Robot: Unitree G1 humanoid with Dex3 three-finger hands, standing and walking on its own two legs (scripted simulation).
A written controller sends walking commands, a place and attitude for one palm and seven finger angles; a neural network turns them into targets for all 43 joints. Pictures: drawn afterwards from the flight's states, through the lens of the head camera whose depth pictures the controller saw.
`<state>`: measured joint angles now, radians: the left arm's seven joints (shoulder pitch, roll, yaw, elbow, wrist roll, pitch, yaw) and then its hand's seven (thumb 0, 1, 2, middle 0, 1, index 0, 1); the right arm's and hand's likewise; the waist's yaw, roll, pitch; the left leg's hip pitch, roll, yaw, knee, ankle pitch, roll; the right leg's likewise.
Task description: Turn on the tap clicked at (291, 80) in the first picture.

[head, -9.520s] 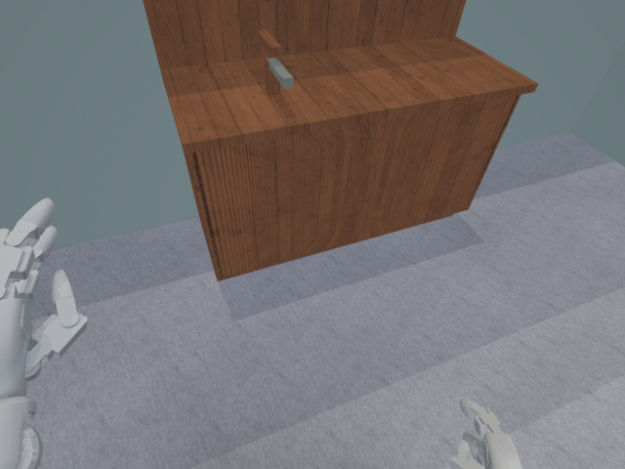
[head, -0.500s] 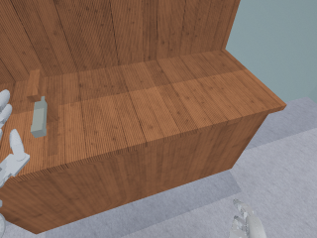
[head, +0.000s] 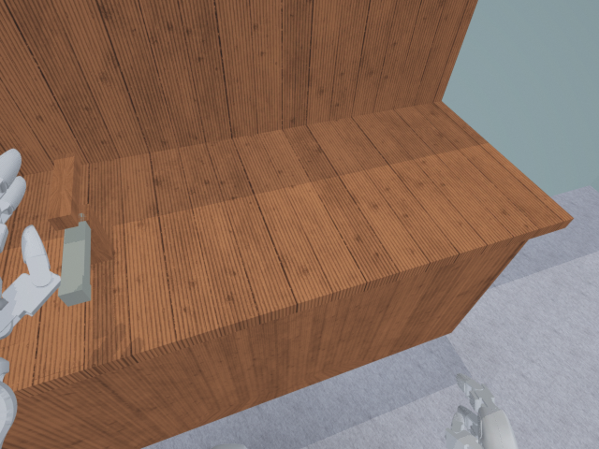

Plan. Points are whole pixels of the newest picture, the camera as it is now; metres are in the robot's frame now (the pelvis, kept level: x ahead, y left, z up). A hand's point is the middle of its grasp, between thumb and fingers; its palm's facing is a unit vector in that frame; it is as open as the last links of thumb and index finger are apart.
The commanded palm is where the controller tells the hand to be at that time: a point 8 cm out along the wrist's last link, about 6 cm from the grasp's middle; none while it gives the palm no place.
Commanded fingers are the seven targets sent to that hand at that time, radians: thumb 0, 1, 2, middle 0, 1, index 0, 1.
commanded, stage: come to a stop and stand still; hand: left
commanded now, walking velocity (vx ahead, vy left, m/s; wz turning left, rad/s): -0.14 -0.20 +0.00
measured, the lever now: (75, 290) +0.28 +0.32 +0.05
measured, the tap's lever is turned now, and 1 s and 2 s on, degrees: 0 0 0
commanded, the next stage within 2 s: look again from close up in 0.96 s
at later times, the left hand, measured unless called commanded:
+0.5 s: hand (21, 242) +0.25 +0.29 +0.20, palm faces +0.46 -0.78 -0.42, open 7.4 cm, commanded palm +0.17 +0.29 +0.19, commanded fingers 0.00 0.90 0.90 -0.20 -0.30 -0.20 -0.30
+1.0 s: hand (9, 267) +0.23 +0.30 +0.18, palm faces +0.41 -0.84 -0.34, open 7.4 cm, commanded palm +0.17 +0.33 +0.19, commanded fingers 0.00 0.90 0.90 -0.20 -0.30 -0.20 -0.30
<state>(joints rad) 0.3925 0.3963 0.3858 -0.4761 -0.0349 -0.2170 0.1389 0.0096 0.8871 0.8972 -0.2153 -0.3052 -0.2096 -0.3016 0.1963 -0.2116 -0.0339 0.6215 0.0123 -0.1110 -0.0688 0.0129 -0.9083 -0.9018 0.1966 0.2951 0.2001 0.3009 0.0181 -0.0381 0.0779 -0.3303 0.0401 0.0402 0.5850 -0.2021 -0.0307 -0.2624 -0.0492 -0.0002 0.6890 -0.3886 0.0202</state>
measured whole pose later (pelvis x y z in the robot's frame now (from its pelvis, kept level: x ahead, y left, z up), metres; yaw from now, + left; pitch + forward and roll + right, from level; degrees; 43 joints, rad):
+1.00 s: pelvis +0.01 +0.05 +0.02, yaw +0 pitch -1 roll -2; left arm 0.36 0.35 0.36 -0.46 -0.01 -0.26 0.10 0.01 0.89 0.90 -0.21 -0.30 -0.20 -0.30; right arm 0.20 -0.15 0.04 0.62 0.00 -0.19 -0.01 0.01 -0.90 -0.90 0.20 0.30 0.21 0.30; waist 0.04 -0.04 0.08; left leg -0.31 0.02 0.04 0.49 -0.17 0.03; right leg -0.15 -0.04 0.04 0.40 -0.23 0.06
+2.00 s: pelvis -0.01 +0.01 +0.01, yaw -1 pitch +1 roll -3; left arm 0.47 0.41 0.42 -0.59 -0.04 -0.31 0.06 0.01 0.89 0.90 -0.22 -0.31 -0.21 -0.30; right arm 0.17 -0.20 -0.03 0.54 -0.01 -0.14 -0.04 0.01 -0.90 -0.90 0.20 0.30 0.20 0.30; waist 0.02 0.00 0.13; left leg -0.43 0.09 0.01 0.58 -0.17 -0.02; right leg -0.30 0.03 0.02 0.53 -0.25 0.02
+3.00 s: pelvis -0.08 +0.03 +0.00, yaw +0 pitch -2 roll +0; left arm 0.30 0.48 0.43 -0.50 0.03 -0.21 0.07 0.01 0.89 0.90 -0.22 -0.31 -0.21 -0.30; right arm 0.25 -0.16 -0.02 0.59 -0.02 -0.17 0.01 0.01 -0.91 -0.90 0.20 0.30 0.20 0.30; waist 0.02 -0.04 0.10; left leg -0.28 -0.06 -0.02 0.67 -0.35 0.05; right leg -0.30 0.03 -0.01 0.61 -0.26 -0.03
